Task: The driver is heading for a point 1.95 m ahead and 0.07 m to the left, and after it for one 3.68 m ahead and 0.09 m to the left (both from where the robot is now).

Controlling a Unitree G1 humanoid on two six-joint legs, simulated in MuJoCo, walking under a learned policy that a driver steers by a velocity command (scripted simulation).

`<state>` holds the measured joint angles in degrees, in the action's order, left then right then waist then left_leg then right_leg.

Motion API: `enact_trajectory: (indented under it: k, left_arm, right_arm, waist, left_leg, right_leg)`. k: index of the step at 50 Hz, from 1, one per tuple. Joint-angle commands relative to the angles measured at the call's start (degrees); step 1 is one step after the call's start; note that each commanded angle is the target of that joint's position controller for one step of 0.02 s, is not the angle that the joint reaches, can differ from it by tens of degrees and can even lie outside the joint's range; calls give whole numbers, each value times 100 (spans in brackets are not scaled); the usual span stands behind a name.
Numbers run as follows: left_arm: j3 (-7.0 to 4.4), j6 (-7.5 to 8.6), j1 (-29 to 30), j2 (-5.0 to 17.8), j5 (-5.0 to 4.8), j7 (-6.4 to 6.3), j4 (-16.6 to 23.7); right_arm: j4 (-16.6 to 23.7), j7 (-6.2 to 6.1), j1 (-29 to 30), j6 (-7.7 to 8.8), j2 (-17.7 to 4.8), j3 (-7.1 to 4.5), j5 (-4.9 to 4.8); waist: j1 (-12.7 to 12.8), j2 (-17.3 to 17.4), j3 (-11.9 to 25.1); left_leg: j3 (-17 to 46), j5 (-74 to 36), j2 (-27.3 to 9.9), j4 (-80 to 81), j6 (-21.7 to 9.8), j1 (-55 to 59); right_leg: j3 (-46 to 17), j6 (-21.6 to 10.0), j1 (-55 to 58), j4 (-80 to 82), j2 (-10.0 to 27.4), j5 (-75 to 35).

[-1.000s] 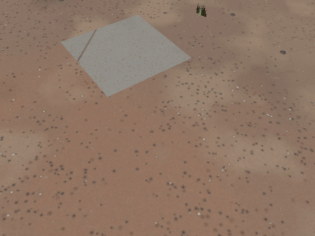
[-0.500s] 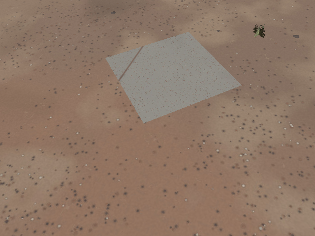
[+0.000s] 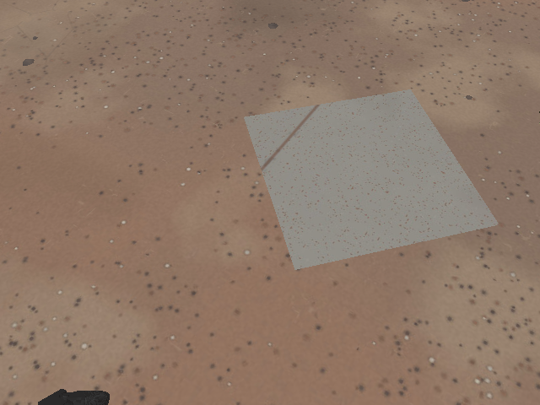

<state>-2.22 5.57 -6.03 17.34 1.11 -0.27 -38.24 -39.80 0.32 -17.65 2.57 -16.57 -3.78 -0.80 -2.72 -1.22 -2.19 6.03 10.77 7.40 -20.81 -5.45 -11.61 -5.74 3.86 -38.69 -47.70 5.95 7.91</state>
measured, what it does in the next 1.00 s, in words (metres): walks ahead, turning left: right foot, then left foot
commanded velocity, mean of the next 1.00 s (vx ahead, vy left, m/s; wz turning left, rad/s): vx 0.50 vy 0.00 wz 0.30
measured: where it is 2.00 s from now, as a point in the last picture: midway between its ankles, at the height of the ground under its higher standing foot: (194, 205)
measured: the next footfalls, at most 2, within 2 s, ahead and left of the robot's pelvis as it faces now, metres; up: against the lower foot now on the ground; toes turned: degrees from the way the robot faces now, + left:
right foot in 0.18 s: +0.28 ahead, -0.15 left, +0.00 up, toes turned +11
left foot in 0.66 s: +0.47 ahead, +0.17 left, +0.00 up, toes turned +18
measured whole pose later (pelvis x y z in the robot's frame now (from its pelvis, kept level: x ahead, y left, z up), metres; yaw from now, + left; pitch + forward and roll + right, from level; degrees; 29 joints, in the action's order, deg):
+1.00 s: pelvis +0.50 +0.08 +0.00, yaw +17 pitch +1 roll +1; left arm -2.5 3.9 -6.4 17.1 -0.3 0.9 -44.0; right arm -44.9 0.8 -21.0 4.2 -15.7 -3.2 -0.2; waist -3.6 -2.8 -0.8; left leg -2.1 11.2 3.8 -13.6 -3.5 -3.9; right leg -2.3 1.5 -38.7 -43.9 7.0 1.0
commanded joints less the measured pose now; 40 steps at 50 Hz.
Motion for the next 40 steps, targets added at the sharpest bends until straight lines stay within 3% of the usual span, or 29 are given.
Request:
enact_trajectory:
  k: [1, 5, 7, 8, 9, 10, 11, 12, 13, 14, 15, 17, 21, 25, 28, 30, 31, 32, 33, 34, 35, 36, 37, 38, 39, 40]
  left_arm:
    - [-33, 63, 384, 255, -52, 43, 366]
    - [-161, 142, 607, 560, -158, 121, 472]
    - [-258, 192, 222, 675, -179, 124, 394]
    - [-336, 216, -230, 789, -143, 94, 301]
    - [-430, 241, -1001, 1074, -37, 40, 255]
    - [-542, 159, -1579, 1542, 62, 41, 74]
    - [-492, 126, -1631, 1190, -87, 83, 52]
    - [-383, 90, -1399, 785, -107, 56, 127]
    - [-326, 48, -1139, 650, -69, 42, 149]
    - [-287, 20, -943, 548, -35, 36, 117]
    - [-239, 27, -872, 431, -7, 34, 70]
    - [-226, 73, -884, 370, -40, 60, -68]
    - [-310, 104, -969, 645, -109, 87, -324]
    - [-336, 21, -1132, 841, -205, 81, -537]
    - [-357, -55, -1466, 968, -267, 91, -745]
    - [-377, -121, -1534, 1043, -307, 82, -850]
    - [-387, -154, -1500, 1094, -320, 69, -882]
    - [-380, -182, -1418, 1111, -341, 51, -899]
    - [-324, -189, -1472, 979, -315, 32, -916]
    - [-181, -160, -1433, 672, -145, 14, -753]
    - [10, -50, -1970, 69, -115, 45, -593]
    - [-129, 40, -1618, 658, -240, 77, -660]
    - [-190, 89, -1186, 835, -354, 105, -494]
    - [-175, 98, -968, 769, -308, 82, -479]
    - [-191, 81, -895, 726, -206, 69, -478]
    - [-196, 25, -1013, 664, -187, 81, -515]
  right_arm:
    - [360, -91, 77, 36, -975, -271, -47]
    - [256, -103, -188, -22, -929, -262, -87]
    - [286, -104, -72, -43, -868, -254, -67]
    - [317, -96, -58, -34, -685, -195, -46]
    - [410, -73, -60, -2, -321, -65, 10]
    - [591, -86, -716, 53, -30, 36, -114]
    - [520, -100, -819, 63, -546, -33, -174]
    - [521, -101, -312, 22, -884, -132, -149]
    - [584, -107, 59, -16, -898, -151, -69]
    - [661, -93, 267, -17, -832, -166, -13]
    - [683, -61, 312, -28, -712, -166, -29]
    - [645, -24, 205, -63, -436, -108, -73]
    - [727, 9, 637, -41, -219, 5, 11]
    - [812, 128, 1337, 80, -123, 94, 1]
    - [957, 186, 1777, 116, -194, 85, -54]
    - [1021, 212, 1852, 131, -300, 49, -55]
    - [993, 213, 1691, 137, -384, 6, -38]
    - [858, 195, 1221, 138, -512, -78, -1]
    - [592, 148, 408, 119, -770, -223, 29]
    - [411, 62, -633, 77, -1205, -358, 82]
    - [377, 63, -734, 62, -1631, -392, 104]
    - [382, 83, -736, 85, -1119, -267, 44]
    - [372, 95, -407, 119, -935, -187, 29]
    - [380, 109, -78, 138, -793, -139, 36]
    - [384, 131, 195, 154, -656, -104, 72]
    - [392, 139, 356, 183, -538, -69, 118]
  waist:
    - [-59, 510, 300]
    - [-68, 702, 360]
    - [206, 871, 402]
    - [443, 852, 619]
    - [786, 351, 1279]
    - [574, -1367, 1945]
    - [635, -1435, 1776]
    - [789, -833, 1097]
    - [750, -438, 670]
    - [648, -347, 386]
    - [535, -422, 240]
    - [411, -559, 190]
    - [407, -316, 91]
    - [636, -286, -5]
    - [763, -337, -103]
    - [682, -414, -130]
    - [528, -449, -38]
    - [205, -414, 247]
    - [-167, -302, 772]
    - [-579, 344, 1590]
    - [-164, 1796, 2176]
    - [-403, 1190, 2026]
    - [-318, 1030, 1250]
    - [-152, 667, 858]
    - [24, 580, 584]
    - [219, 650, 518]
  left_leg:
    - [845, -968, -1064, 555, -782, -760]
    - [1617, -269, -1348, -7, -627, -60]
    - [1868, -239, -1368, -413, -481, 52]
    - [1744, -342, -1152, -891, -308, -86]
    - [1297, 128, -824, -2322, -75, -632]
    - [395, 2173, -37, -4182, 327, -2557]
    - [411, 2299, -478, -5148, 434, -3430]
    - [402, 1744, -702, -5477, 491, -3635]
    - [207, 1331, -872, -5438, 523, -3496]
    - [190, 1028, -1015, -5205, 529, -3363]
    - [177, 856, -1138, -5005, 510, -3109]
    - [63, 764, -1175, -4652, 513, -2805]
    - [-49, 155, -1242, -3409, 578, -2883]
    - [-454, -819, -1199, -1988, 566, -2380]
    - [-584, -793, -1088, -1442, 468, -2175]
    - [-633, -478, -1010, -1155, 304, -2021]
    - [-716, -370, -911, -989, 202, -1678]
    - [-867, -486, -747, -723, 69, -901]
    - [-912, -588, -652, -669, -90, 335]
    - [316, -810, -1717, -866, -449, 2045]
    - [3043, 385, -2939, -133, -1313, 3378]
    - [3369, 1005, -2893, 232, -1252, 3178]
    - [2553, 721, -2705, 313, -1063, 2562]
    - [1925, 136, -2442, 408, -947, 1859]
    - [1518, -375, -2250, 567, -894, 1256]
    - [1247, -719, -2113, 742, -866, 840]
  right_leg:
    - [360, 79, 1160, 1106, -473, -1197]
    - [86, -77, 1348, 1801, -595, -785]
    - [133, -298, 1868, 2050, -602, -413]
    - [142, -475, 2596, 2206, -491, -374]
    - [-652, -862, 3886, 2165, 388, -78]
    - [-3151, -1774, 5635, 2646, 1669, 1165]
    - [-4192, -1882, 5639, 2970, 1933, 2514]
    - [-3354, -1642, 5078, 3060, 1664, 2594]
    - [-2484, -1455, 4429, 3085, 1391, 1845]
    - [-1927, -1396, 3912, 3191, 1164, 1166]
    - [-1474, -1349, 3534, 3332, 944, 684]
    - [-971, -1423, 3194, 3575, 776, 246]
    - [-381, -1637, 3236, 3856, 834, -570]
    - [230, -1485, 3236, 3882, 652, -855]
    - [241, -1418, 3530, 3797, 824, -904]
    - [224, -1340, 3814, 3613, 973, -1241]
    - [286, -1275, 3891, 3364, 980, -1800]
    - [508, -1153, 3837, 2781, 841, -2678]
    - [772, -993, 3493, 1781, 571, -3117]
    - [1001, -735, 2286, -5, 284, -1579]
    - [748, -418, 233, -1852, -713, 2305]
    - [43, -459, -401, -2519, -481, 2528]
    - [136, -524, -749, -2564, -234, 2037]
    - [246, -521, -585, -2320, -15, 1534]
    - [253, -477, -358, -2004, 120, 1201]
    - [196, -445, -1, -1842, 231, 973]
